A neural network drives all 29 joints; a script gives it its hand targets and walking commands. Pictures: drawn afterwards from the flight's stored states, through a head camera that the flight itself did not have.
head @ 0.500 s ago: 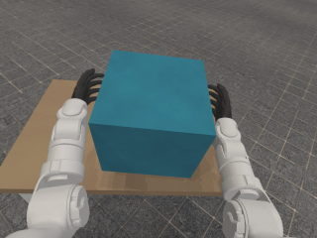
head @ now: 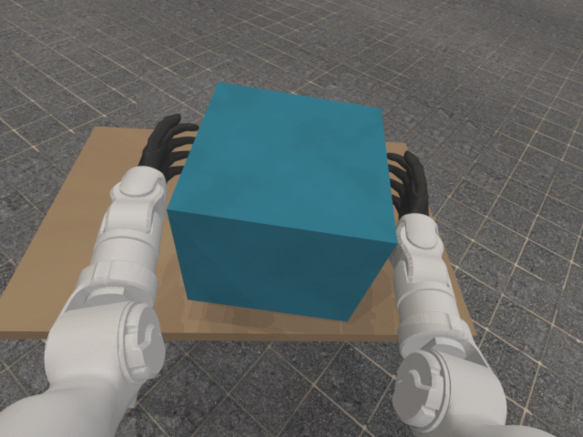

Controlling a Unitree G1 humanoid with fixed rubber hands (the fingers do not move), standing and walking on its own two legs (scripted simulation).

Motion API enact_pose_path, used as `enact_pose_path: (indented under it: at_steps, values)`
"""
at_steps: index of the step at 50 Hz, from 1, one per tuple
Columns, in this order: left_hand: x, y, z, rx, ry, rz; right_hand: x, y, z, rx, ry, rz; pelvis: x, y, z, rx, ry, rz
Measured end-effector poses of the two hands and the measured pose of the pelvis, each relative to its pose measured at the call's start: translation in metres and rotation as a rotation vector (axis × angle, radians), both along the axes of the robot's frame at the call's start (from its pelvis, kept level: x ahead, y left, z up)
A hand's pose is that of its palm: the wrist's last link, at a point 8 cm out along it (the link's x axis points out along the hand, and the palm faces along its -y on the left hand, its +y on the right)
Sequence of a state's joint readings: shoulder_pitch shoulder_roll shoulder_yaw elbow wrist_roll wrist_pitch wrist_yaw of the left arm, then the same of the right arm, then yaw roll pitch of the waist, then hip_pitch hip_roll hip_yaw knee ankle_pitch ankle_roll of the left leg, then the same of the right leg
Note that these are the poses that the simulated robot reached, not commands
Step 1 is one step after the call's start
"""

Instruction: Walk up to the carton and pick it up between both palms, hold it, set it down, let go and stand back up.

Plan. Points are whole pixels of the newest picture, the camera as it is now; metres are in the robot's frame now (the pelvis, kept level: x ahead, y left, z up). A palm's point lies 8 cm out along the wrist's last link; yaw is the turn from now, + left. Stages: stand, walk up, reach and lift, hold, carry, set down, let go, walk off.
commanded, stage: set down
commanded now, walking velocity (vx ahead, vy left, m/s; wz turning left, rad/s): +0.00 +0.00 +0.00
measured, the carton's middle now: (284, 204) +0.45 -0.02 +0.05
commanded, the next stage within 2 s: none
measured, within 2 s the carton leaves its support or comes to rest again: neither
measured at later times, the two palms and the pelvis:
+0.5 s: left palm (172, 173) +0.48 +0.15 +0.09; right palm (400, 213) +0.41 -0.20 +0.07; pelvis +0.04 -0.01 +0.00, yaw -1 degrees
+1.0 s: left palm (166, 183) +0.46 +0.16 +0.08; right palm (396, 222) +0.39 -0.19 +0.07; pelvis +0.02 +0.00 +0.00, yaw +0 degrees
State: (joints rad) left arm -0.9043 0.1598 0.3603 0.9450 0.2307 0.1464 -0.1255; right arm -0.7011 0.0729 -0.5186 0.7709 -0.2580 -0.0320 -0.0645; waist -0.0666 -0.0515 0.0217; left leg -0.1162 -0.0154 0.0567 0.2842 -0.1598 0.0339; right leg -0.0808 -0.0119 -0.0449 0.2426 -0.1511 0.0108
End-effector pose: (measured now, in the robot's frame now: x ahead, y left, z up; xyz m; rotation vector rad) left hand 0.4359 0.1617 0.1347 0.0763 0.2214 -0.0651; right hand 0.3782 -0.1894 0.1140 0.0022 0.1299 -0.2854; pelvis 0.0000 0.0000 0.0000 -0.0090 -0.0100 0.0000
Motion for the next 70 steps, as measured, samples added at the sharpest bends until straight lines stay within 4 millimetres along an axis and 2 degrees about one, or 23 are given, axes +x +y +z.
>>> enact_pose_path:
  at_steps: [8,16,22,30,37,47,60,70]
  values:
    - [0.018,-0.006,-0.009,-0.004,0.015,-0.024,0.011,-0.005,-0.009,0.001,0.016,-0.02,0.012,0.0,0.0,-0.001,0.027,-0.005]
    - [0.032,-0.01,-0.029,-0.004,0.053,-0.033,0.021,-0.008,-0.026,-0.005,0.056,-0.029,0.026,-0.002,-0.001,0.0,0.051,-0.014]
    - [0.038,-0.01,-0.04,0.013,0.058,-0.036,0.027,-0.007,-0.038,-0.008,0.066,-0.029,0.034,-0.004,-0.001,-0.004,0.091,-0.017]
    - [0.042,-0.008,-0.044,0.018,0.065,-0.036,0.03,-0.006,-0.045,-0.012,0.077,-0.033,0.039,-0.006,-0.001,-0.009,0.115,0.008]
    - [0.042,-0.004,-0.049,0.002,0.067,-0.038,0.029,-0.001,-0.046,-0.012,0.078,-0.041,0.034,-0.003,-0.001,-0.011,0.115,0.016]
    - [0.032,-0.001,-0.053,0.003,0.062,-0.036,0.02,0.002,-0.046,-0.008,0.072,-0.037,0.021,0.0,-0.003,-0.008,0.133,0.001]
    - [0.019,-0.004,-0.048,-0.009,0.063,-0.034,0.004,-0.001,-0.047,0.011,0.076,-0.042,0.001,0.0,-0.003,-0.004,0.134,0.001]
    - [0.024,-0.004,-0.049,-0.028,0.062,-0.037,0.008,-0.002,-0.046,0.005,0.081,-0.047,-0.001,-0.001,-0.003,0.001,0.154,0.002]
